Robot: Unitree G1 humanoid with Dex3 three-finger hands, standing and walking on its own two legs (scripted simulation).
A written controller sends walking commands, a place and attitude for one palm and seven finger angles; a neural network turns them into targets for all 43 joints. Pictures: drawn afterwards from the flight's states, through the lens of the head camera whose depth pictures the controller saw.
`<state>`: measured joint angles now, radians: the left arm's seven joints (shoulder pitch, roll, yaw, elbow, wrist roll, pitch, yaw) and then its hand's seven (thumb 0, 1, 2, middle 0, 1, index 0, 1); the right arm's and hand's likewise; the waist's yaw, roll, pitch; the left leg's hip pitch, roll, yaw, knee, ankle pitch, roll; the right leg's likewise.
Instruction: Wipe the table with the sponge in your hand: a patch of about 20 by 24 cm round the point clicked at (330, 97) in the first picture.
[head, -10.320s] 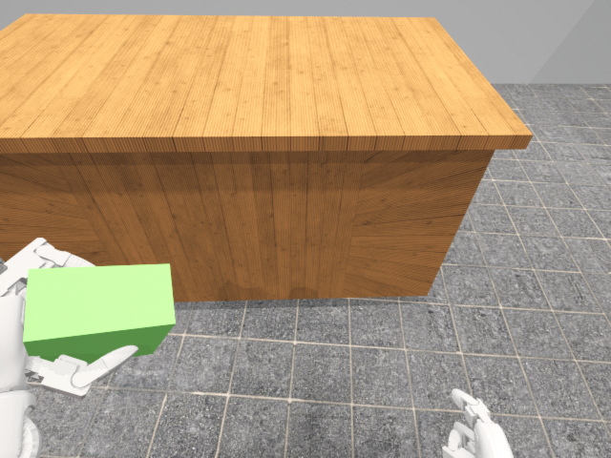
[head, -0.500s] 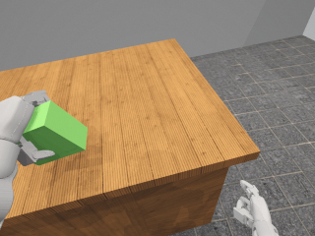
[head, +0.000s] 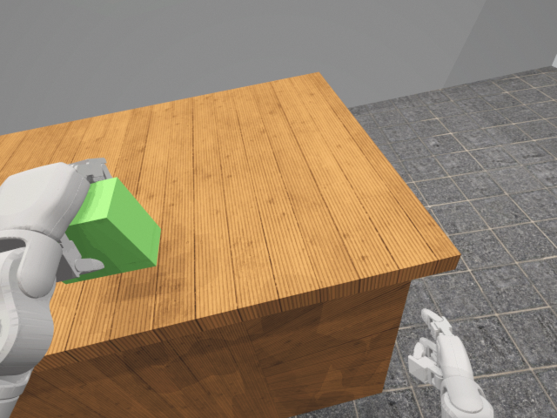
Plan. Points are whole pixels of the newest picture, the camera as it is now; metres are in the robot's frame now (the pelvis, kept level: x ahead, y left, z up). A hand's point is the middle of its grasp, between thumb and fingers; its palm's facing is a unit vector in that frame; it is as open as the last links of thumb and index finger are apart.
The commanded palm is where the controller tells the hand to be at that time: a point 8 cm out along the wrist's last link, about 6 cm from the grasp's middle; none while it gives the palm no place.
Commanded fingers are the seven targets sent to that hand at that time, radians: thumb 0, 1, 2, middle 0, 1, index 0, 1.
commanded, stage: turn the palm down, sponge in hand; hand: left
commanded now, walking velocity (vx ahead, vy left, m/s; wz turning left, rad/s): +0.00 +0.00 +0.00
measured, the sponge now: (98, 241) +0.25 +0.28 +0.18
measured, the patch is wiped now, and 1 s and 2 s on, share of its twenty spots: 0.00 0.00 0.00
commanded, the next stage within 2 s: move the sponge above the wiping area in 0.38 s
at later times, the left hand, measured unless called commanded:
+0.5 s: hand (83, 221) +0.24 +0.28 +0.22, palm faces +0.21 -0.03 -0.98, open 10.1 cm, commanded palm +0.19 +0.28 +0.29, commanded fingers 0.00 0.10 1.30 -1.20 -1.60 -1.20 -1.60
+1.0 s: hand (95, 221) +0.26 +0.28 +0.20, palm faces +0.18 -0.04 -0.98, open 10.1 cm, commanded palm +0.21 +0.28 +0.27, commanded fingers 0.00 0.10 1.30 -1.20 -1.60 -1.20 -1.60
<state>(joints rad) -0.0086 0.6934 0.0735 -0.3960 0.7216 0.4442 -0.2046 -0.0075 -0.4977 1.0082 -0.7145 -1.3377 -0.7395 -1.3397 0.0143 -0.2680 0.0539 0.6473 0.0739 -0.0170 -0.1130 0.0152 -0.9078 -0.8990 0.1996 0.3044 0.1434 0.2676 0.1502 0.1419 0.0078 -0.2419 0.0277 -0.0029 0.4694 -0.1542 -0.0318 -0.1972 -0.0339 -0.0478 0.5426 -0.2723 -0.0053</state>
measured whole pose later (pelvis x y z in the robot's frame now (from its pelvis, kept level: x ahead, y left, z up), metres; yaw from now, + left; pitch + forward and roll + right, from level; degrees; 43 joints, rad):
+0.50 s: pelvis +0.00 +0.00 +0.00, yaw +0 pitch -5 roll +1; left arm -0.03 0.68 0.07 -0.36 0.74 0.40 -0.20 -0.01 -0.50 1.01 -0.71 -1.34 -0.74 -1.34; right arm 0.02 -0.27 0.05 0.66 0.06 -0.04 -0.10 0.02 -0.91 -0.90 0.20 0.30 0.20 0.30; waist 0.16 0.15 0.00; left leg -0.24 0.03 -0.01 0.49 -0.16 -0.04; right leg -0.20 -0.03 -0.05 0.56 -0.28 -0.01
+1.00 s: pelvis +0.00 +0.00 +0.00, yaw +0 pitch -5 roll +1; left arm -0.11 0.64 0.00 -0.25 0.79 0.40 -0.17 -0.01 -0.50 1.01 -0.71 -1.34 -0.74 -1.34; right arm 0.01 -0.26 0.04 0.67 0.06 -0.05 -0.11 0.02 -0.91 -0.90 0.20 0.30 0.18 0.29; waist 0.15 0.13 0.01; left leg -0.23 0.02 -0.01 0.46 -0.15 -0.03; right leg -0.19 -0.04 -0.05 0.53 -0.26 -0.01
